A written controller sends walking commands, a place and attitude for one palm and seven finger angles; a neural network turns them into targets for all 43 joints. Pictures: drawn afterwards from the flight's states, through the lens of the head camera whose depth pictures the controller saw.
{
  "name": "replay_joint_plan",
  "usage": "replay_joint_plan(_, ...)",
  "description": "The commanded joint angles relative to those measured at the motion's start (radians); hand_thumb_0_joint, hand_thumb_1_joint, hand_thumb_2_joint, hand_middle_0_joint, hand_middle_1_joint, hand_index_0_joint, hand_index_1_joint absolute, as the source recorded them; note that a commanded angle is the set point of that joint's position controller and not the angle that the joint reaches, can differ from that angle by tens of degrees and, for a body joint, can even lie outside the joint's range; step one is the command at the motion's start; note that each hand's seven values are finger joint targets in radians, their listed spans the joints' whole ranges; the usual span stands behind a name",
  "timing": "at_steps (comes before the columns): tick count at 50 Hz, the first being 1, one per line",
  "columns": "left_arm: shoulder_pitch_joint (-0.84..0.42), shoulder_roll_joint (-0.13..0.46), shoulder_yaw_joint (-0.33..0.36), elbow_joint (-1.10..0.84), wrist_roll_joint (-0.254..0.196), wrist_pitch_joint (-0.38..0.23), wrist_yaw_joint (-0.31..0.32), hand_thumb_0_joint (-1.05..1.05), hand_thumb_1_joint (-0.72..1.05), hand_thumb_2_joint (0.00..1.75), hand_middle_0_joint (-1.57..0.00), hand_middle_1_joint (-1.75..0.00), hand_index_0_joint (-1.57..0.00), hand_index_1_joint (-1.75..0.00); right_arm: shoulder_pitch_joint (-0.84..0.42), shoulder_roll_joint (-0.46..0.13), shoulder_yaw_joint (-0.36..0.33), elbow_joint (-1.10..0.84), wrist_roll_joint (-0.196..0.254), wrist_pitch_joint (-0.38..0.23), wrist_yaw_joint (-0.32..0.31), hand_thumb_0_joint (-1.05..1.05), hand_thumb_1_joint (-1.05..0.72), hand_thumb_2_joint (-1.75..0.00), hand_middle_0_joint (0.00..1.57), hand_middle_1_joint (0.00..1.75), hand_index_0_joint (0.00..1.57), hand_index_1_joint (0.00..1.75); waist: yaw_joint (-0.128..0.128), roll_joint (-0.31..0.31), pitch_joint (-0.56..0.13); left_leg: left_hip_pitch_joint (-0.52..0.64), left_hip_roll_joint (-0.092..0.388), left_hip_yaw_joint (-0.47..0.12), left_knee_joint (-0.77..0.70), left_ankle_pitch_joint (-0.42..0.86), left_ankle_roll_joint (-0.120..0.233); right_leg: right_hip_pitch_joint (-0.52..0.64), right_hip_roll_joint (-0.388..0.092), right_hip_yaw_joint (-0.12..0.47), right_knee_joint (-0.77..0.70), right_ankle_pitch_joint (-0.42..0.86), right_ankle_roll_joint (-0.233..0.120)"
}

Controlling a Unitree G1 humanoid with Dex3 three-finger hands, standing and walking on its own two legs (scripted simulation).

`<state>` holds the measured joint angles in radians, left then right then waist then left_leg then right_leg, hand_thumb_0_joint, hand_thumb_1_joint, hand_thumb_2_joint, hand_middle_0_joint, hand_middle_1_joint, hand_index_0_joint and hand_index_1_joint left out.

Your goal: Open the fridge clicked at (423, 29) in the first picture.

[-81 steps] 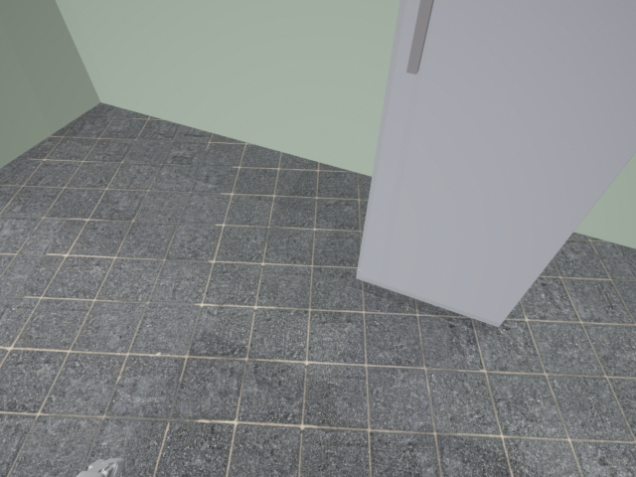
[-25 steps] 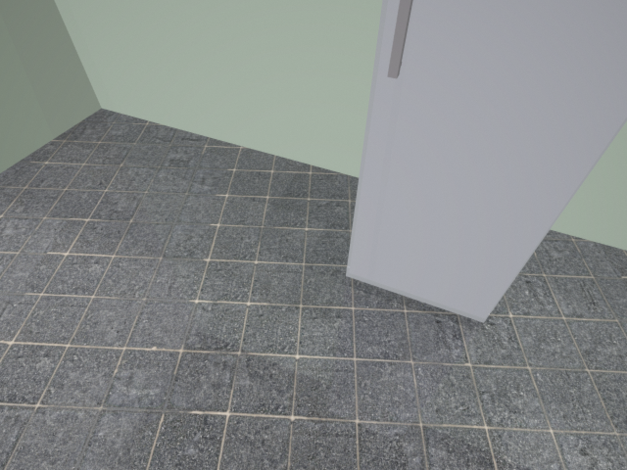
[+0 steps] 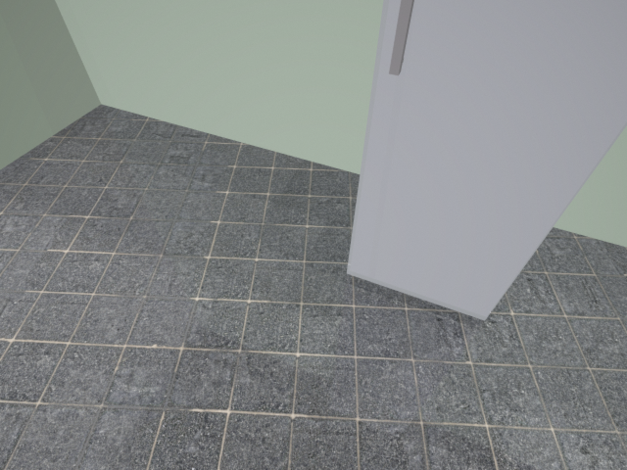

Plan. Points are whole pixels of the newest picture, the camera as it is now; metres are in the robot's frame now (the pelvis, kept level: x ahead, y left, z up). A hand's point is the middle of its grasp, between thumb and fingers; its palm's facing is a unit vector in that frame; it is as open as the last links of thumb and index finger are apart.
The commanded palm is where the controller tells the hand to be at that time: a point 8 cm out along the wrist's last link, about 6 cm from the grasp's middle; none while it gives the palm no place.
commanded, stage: turn to face it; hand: left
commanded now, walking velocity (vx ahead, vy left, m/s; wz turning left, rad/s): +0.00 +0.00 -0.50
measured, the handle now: (408, 7) +0.86 -0.12 +0.22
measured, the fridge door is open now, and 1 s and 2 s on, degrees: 0 0 0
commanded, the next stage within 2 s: take the last steps up to it in 0.64 s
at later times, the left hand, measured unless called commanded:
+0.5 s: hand out of the picture +0.06 +0.19 -0.18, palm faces -0.14 -0.97 -0.22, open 7.4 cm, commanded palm none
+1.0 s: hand out of the picture +0.08 +0.18 -0.18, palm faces -0.29 -0.93 -0.21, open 7.4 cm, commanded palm none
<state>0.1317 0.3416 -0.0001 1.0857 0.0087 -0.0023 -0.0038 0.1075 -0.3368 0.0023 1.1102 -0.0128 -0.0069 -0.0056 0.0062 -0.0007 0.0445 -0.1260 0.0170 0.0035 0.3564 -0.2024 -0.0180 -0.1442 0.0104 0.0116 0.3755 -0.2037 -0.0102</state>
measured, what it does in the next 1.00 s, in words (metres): steps on the spot, turning right: right foot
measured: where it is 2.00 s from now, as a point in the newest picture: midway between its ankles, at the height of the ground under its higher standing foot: (348, 460)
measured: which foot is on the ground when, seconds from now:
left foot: down 0.00-0.94, up 0.96-1.00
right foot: down 0.00-0.58, up 0.60-0.92, down 0.94-1.00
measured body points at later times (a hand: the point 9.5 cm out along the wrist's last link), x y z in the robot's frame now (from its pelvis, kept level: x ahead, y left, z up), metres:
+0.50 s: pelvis -0.03 +0.01 -0.02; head +0.02 +0.00 +0.43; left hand +0.07 +0.24 -0.17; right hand -0.01 -0.25 -0.16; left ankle -0.03 +0.13 -0.72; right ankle +0.00 -0.11 -0.75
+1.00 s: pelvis -0.03 +0.02 -0.02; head -0.03 +0.01 +0.43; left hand +0.10 +0.23 -0.16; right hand -0.12 -0.21 -0.18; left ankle -0.02 +0.13 -0.72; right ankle -0.10 -0.07 -0.75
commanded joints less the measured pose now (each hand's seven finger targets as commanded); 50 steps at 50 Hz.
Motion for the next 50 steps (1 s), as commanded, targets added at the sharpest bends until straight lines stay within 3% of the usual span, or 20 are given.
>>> replay_joint_plan(1,0.007,0.112,0.031,-0.075,0.003,0.002,0.021,0.00,0.90,0.90,-0.20,-0.30,-0.20,-0.30,0.030,-0.099,-0.031,-0.065,0.002,-0.011,-0.017,0.00,-0.90,-0.90,0.20,0.30,0.20,0.30,-0.013,-0.009,-0.085,0.028,0.113,-0.032,0.020,0.180,0.018,-0.031,-0.123,0.127,0.007,0.268,-0.020)
replay_joint_plan(14,0.095,0.053,0.063,-0.201,0.016,0.034,0.008,0.00,0.90,0.90,-0.20,-0.30,-0.20,-0.30,0.039,-0.076,-0.084,-0.197,-0.001,0.015,-0.025,0.00,-0.90,-0.90,0.20,0.30,0.20,0.30,0.005,0.054,-0.085,-0.097,0.186,-0.026,0.112,-0.031,0.061,-0.193,-0.035,0.147,0.235,0.140,-0.019)
replay_joint_plan(16,0.117,0.064,0.070,-0.208,0.021,0.029,0.011,0.00,0.90,0.90,-0.20,-0.30,-0.20,-0.30,0.032,-0.047,-0.087,-0.212,0.001,0.018,-0.024,0.00,-0.90,-0.90,0.20,0.30,0.20,0.30,0.012,-0.027,-0.092,-0.134,0.126,0.038,0.228,-0.091,0.034,-0.192,-0.087,0.243,0.163,0.155,-0.044)
replay_joint_plan(18,0.142,0.117,0.085,-0.209,0.022,0.024,0.021,0.00,0.90,0.90,-0.20,-0.30,-0.20,-0.30,0.048,0.015,-0.080,-0.222,0.006,0.024,-0.022,0.00,-0.90,-0.90,0.20,0.30,0.20,0.30,0.020,-0.222,-0.081,-0.266,0.002,0.074,0.446,-0.265,-0.011,-0.142,-0.242,0.517,-0.020,0.135,-0.143)
replay_joint_plan(19,0.162,0.121,0.093,-0.211,0.020,0.026,0.029,0.00,0.90,0.90,-0.20,-0.30,-0.20,-0.30,0.031,0.016,-0.077,-0.227,0.005,0.023,-0.024,0.00,-0.90,-0.90,0.20,0.30,0.20,0.30,0.045,-0.240,-0.073,-0.320,0.000,0.024,0.552,-0.340,-0.011,-0.111,-0.275,0.573,-0.061,0.164,-0.200)
replay_joint_plan(22,0.101,0.082,0.097,-0.228,0.025,0.024,0.037,0.00,0.90,0.90,-0.20,-0.30,-0.20,-0.30,0.081,0.036,-0.075,-0.209,0.011,0.010,-0.027,0.00,-0.90,-0.90,0.20,0.30,0.20,0.30,0.002,-0.141,-0.127,-0.300,0.016,-0.028,0.524,-0.311,-0.005,-0.047,-0.225,0.462,0.027,0.337,-0.203)
replay_joint_plan(25,0.087,0.070,0.100,-0.234,0.021,0.028,0.037,0.00,0.90,0.90,-0.20,-0.30,-0.20,-0.30,0.136,0.055,-0.073,-0.195,0.014,0.007,-0.030,0.00,-0.90,-0.90,0.20,0.30,0.20,0.30,-0.013,-0.154,-0.155,-0.174,-0.014,0.010,0.301,-0.199,-0.007,-0.079,-0.180,0.425,0.048,0.314,-0.156)
replay_joint_plan(27,0.065,0.050,0.095,-0.238,0.012,0.035,0.035,0.00,0.90,0.90,-0.20,-0.30,-0.20,-0.30,0.209,0.050,-0.072,-0.173,0.013,-0.001,-0.037,0.00,-0.90,-0.90,0.20,0.30,0.20,0.30,-0.051,-0.121,-0.151,0.007,-0.004,0.013,0.110,-0.083,0.004,-0.207,-0.123,0.375,0.081,0.175,-0.094)
replay_joint_plan(28,0.055,0.015,0.087,-0.252,0.008,0.039,0.030,0.00,0.90,0.90,-0.20,-0.30,-0.20,-0.30,0.223,0.012,-0.077,-0.173,0.008,-0.008,-0.039,0.00,-0.90,-0.90,0.20,0.30,0.20,0.30,-0.057,-0.004,-0.136,0.085,0.090,-0.091,0.019,-0.103,0.043,-0.324,-0.047,0.306,0.160,0.049,-0.051)
replay_joint_plan(29,0.055,-0.036,0.079,-0.267,0.005,0.039,0.017,0.00,0.90,0.90,-0.20,-0.30,-0.20,-0.30,0.209,-0.059,-0.091,-0.195,-0.001,-0.011,-0.038,0.00,-0.90,-0.90,0.20,0.30,0.20,0.30,-0.053,0.206,-0.098,0.081,0.283,-0.303,-0.085,-0.069,0.117,-0.430,0.066,0.152,0.345,-0.141,0.004)
replay_joint_plan(30,0.044,-0.031,0.086,-0.267,0.011,0.044,0.018,0.00,0.90,0.90,-0.20,-0.30,-0.20,-0.30,0.160,-0.070,-0.093,-0.211,-0.007,-0.006,-0.035,0.00,-0.90,-0.90,0.20,0.30,0.20,0.30,-0.042,0.269,-0.047,-0.060,0.398,-0.371,-0.142,-0.073,0.189,-0.422,0.053,0.068,0.539,-0.297,0.036)
replay_joint_plan(33,0.092,-0.034,0.097,-0.215,0.020,0.051,0.004,0.00,0.90,0.90,-0.20,-0.30,-0.20,-0.30,0.072,-0.018,-0.074,-0.225,-0.017,-0.010,-0.040,0.00,-0.90,-0.90,0.20,0.30,0.20,0.30,0.015,0.121,0.015,-0.144,0.277,-0.177,-0.088,0.065,0.185,-0.385,0.003,0.057,0.723,-0.229,0.045)
replay_joint_plan(37,0.072,-0.076,0.076,-0.205,0.013,0.051,0.000,0.00,0.90,0.90,-0.20,-0.30,-0.20,-0.30,0.151,-0.001,-0.074,-0.183,-0.017,-0.010,-0.041,0.00,-0.90,-0.90,0.20,0.30,0.20,0.30,-0.021,0.152,-0.025,-0.020,0.252,-0.078,-0.024,0.285,0.184,-0.336,-0.019,-0.014,0.559,-0.237,0.052)
replay_joint_plan(40,0.038,-0.092,0.066,-0.208,0.018,0.041,-0.010,0.00,0.90,0.90,-0.20,-0.30,-0.20,-0.30,0.231,-0.028,-0.084,-0.144,-0.024,-0.008,-0.035,0.00,-0.90,-0.90,0.20,0.30,0.20,0.30,-0.059,0.161,-0.033,0.016,0.296,-0.114,-0.051,0.098,0.187,-0.274,-0.020,-0.067,0.398,-0.290,0.035)
replay_joint_plan(44,0.117,-0.096,0.062,-0.166,0.019,0.017,-0.018,0.00,0.90,0.90,-0.20,-0.30,-0.20,-0.30,0.227,-0.038,-0.086,-0.118,-0.020,-0.007,-0.023,0.00,-0.90,-0.90,0.20,0.30,0.20,0.30,-0.019,0.130,-0.023,-0.076,0.268,-0.090,0.001,-0.126,0.137,-0.075,0.005,-0.114,0.123,-0.158,0.008)
replay_joint_plan(45,0.169,-0.086,0.066,-0.141,0.019,0.007,-0.015,0.00,0.90,0.90,-0.20,-0.30,-0.20,-0.30,0.222,-0.017,-0.081,-0.115,-0.015,-0.008,-0.020,0.00,-0.90,-0.90,0.20,0.30,0.20,0.30,0.005,0.083,-0.031,-0.151,0.231,-0.043,0.079,-0.171,0.099,0.041,-0.011,-0.095,0.011,-0.111,-0.005)
replay_joint_plan(46,0.235,-0.030,0.077,-0.115,0.022,-0.008,-0.004,0.00,0.90,0.90,-0.20,-0.30,-0.20,-0.30,0.220,0.036,-0.068,-0.124,-0.006,-0.013,-0.014,0.00,-0.90,-0.90,0.20,0.30,0.20,0.30,0.033,-0.062,-0.041,-0.338,0.165,0.054,0.257,-0.239,0.049,0.221,-0.150,0.078,-0.071,-0.185,-0.058)
replay_joint_plan(47,0.321,0.055,0.093,-0.084,0.022,-0.013,0.009,0.00,0.90,0.90,-0.20,-0.30,-0.20,-0.30,0.143,0.092,-0.049,-0.169,-0.005,-0.019,-0.006,0.00,-0.90,-0.90,0.20,0.30,0.20,0.30,0.081,-0.300,0.001,-0.568,0.043,0.164,0.481,-0.406,-0.005,0.287,-0.354,0.391,-0.181,-0.217,-0.163)
replay_joint_plan(48,0.377,0.060,0.091,-0.072,0.009,-0.021,0.018,0.00,0.90,0.90,-0.20,-0.30,-0.20,-0.30,0.064,0.037,-0.060,-0.193,-0.017,-0.014,-0.002,0.00,-0.90,-0.90,0.20,0.30,0.20,0.30,0.112,-0.231,0.015,-0.593,0.070,0.057,0.594,-0.385,0.007,0.194,-0.398,0.448,-0.214,-0.306,-0.215)
replay_joint_plan(50,0.308,0.002,0.083,-0.067,0.015,-0.031,0.026,0.00,0.90,0.90,-0.20,-0.30,-0.20,-0.30,0.043,0.044,-0.067,-0.180,-0.018,-0.012,0.011,0.00,-0.90,-0.90,0.20,0.30,0.20,0.30,0.064,-0.167,0.113,-0.618,0.109,0.028,0.682,-0.269,0.010,0.092,-0.360,0.394,-0.228,-0.354,-0.222)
